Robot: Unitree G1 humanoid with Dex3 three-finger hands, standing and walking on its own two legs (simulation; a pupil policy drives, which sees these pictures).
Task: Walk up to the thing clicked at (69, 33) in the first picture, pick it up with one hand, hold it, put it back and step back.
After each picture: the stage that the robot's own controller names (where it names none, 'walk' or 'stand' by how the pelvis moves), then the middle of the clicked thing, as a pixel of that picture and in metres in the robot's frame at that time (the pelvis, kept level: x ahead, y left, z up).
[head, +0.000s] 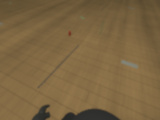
stand; (69, 33) +2.04 +0.60 -0.72
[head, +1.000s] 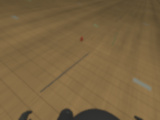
walk; (81, 39) +1.97 +0.22 -0.69
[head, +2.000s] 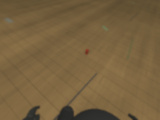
walk; (86, 51) +1.29 +0.01 -0.70
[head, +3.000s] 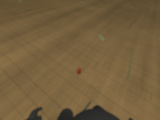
walk; (79, 71) +0.81 +0.10 -0.71
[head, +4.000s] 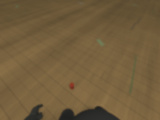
walk; (71, 86) +0.52 +0.20 -0.70
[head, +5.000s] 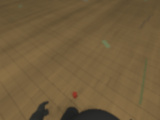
stand; (74, 95) +0.37 +0.16 -0.70
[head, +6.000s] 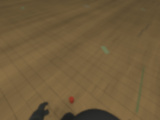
stand; (71, 99) +0.34 +0.17 -0.72
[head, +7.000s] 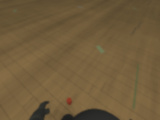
stand; (69, 101) +0.33 +0.20 -0.72
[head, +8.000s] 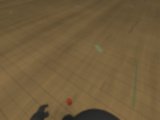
stand; (69, 101) +0.31 +0.21 -0.72
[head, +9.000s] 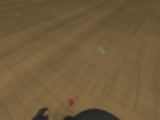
stand; (71, 101) +0.33 +0.20 -0.73
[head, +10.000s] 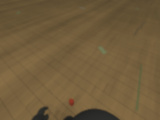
stand; (71, 102) +0.33 +0.19 -0.73
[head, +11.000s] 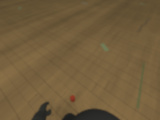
go down; (72, 98) +0.34 +0.18 -0.72
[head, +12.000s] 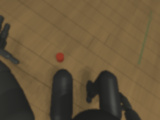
go down; (60, 57) +0.45 +0.18 -0.31
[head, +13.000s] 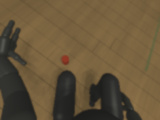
close in; (65, 60) +0.44 +0.17 -0.31
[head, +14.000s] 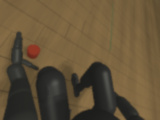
close in; (33, 52) +0.44 +0.22 -0.23
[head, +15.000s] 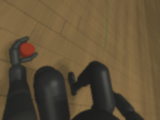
close; (26, 51) +0.43 +0.23 -0.23
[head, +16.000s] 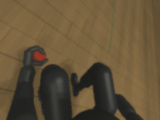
lift; (38, 56) +0.39 +0.20 -0.23
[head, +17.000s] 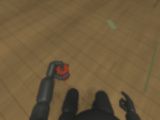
lift; (63, 72) +0.32 +0.17 -0.01
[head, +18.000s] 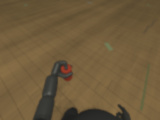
hold; (67, 73) +0.33 +0.16 +0.03
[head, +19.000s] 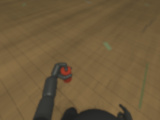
hold; (66, 74) +0.32 +0.17 +0.01
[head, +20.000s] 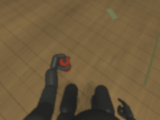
crouch; (65, 64) +0.39 +0.16 -0.07
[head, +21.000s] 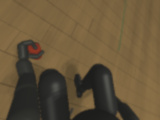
lower; (35, 52) +0.43 +0.22 -0.23
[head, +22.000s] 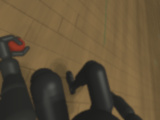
lower; (17, 48) +0.45 +0.25 -0.24
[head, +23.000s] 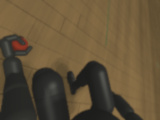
lower; (20, 47) +0.45 +0.25 -0.24
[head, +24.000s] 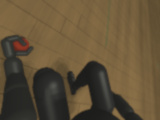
lower; (21, 47) +0.44 +0.25 -0.24
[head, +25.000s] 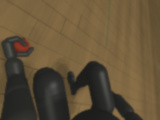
rest; (22, 48) +0.44 +0.25 -0.24
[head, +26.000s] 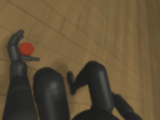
open; (25, 51) +0.43 +0.22 -0.24
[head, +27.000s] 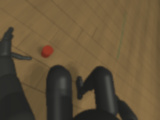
stand; (46, 52) +0.43 +0.21 -0.25
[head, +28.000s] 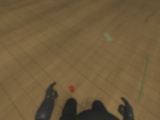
stand; (72, 89) +0.38 +0.14 -0.61
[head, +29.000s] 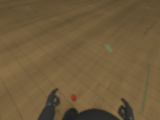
stand; (73, 97) +0.37 +0.15 -0.67
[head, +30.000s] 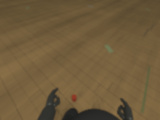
stand; (74, 98) +0.37 +0.14 -0.67
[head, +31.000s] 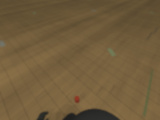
stand; (77, 99) +0.38 +0.13 -0.72
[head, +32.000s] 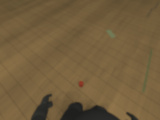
walk; (81, 84) +0.44 +0.08 -0.70
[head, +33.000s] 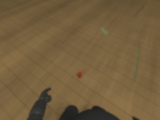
walk; (79, 74) +0.61 +0.10 -0.69
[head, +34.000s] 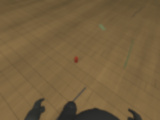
walk; (76, 59) +0.91 +0.21 -0.70
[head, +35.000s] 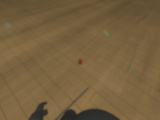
stand; (80, 61) +1.00 +0.15 -0.71
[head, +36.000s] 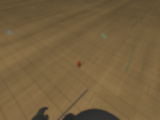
stand; (79, 64) +1.02 +0.19 -0.72
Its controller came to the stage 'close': yes
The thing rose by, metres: 0.71
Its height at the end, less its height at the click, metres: +0.00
